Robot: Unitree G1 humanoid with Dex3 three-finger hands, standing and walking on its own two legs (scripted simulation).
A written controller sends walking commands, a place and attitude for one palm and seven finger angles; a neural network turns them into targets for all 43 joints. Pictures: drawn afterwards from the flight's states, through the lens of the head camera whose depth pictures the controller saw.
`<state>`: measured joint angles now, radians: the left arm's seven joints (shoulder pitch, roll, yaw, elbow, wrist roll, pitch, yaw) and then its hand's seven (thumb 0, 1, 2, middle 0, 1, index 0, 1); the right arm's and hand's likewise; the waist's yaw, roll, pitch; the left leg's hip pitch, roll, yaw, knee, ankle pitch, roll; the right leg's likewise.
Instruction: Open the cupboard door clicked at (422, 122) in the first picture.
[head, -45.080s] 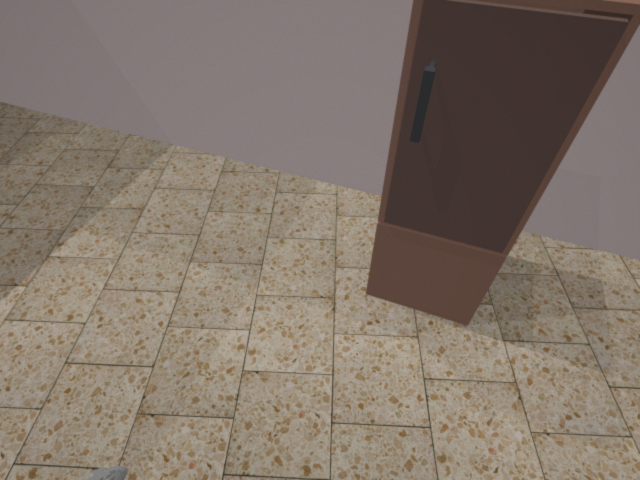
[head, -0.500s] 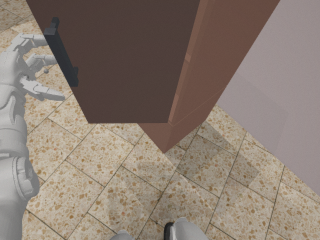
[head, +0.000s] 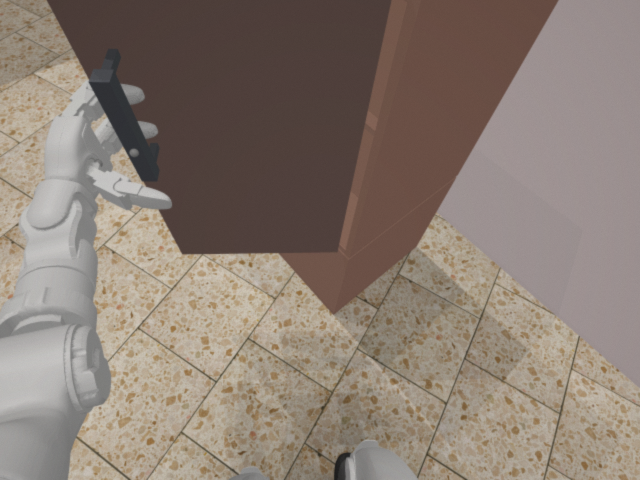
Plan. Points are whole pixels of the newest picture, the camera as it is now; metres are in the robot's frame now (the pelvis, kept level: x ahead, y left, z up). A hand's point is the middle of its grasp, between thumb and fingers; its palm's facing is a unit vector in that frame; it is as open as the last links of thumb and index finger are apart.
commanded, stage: slide the fingers in behind the handle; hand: left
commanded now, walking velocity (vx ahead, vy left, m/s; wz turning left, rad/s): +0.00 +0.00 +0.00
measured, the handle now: (133, 121) +0.54 +0.21 +0.10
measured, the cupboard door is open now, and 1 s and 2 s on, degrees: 52 52 75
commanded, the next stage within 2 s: close the thumb around the handle in 0.56 s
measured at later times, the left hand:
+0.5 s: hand (141, 157) +0.48 +0.19 +0.10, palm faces -0.02 -1.00 -0.01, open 14.0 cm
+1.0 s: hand (147, 150) +0.49 +0.18 +0.10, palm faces -0.02 -1.00 -0.01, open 10.7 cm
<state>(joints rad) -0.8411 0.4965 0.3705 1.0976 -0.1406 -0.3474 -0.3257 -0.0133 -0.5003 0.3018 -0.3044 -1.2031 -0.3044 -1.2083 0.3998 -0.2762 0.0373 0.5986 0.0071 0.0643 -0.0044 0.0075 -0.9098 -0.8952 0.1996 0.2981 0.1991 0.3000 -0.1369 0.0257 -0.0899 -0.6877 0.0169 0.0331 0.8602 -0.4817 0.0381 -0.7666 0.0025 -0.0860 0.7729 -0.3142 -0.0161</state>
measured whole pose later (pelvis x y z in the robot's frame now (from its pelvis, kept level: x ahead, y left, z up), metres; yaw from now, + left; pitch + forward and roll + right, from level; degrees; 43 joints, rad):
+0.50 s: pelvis -0.01 -0.01 +0.00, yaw +0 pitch +17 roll -2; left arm -0.86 0.50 0.38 1.15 -0.13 -0.36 -0.31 -0.01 -0.50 0.30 -0.30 -1.20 -0.30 -1.20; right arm 0.40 -0.29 0.04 0.62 0.01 0.04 -0.02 0.01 -0.91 -0.90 0.20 0.30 0.20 0.30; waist -0.15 0.02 -0.08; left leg -0.68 0.02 0.04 0.85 -0.46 0.03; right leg -0.77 0.00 -0.08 0.78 -0.30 -0.02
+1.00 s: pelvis -0.01 +0.00 +0.00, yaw -1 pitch +18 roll -2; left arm -0.87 0.50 0.40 1.15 -0.13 -0.36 -0.30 -0.01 -0.01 0.51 -0.34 -1.26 -0.34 -1.25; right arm 0.42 -0.28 0.04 0.61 0.01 0.04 -0.01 0.01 -0.91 -0.90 0.20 0.30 0.20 0.30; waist -0.15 0.03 -0.08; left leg -0.69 0.02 0.04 0.86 -0.47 0.04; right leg -0.78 0.01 -0.07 0.78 -0.31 -0.02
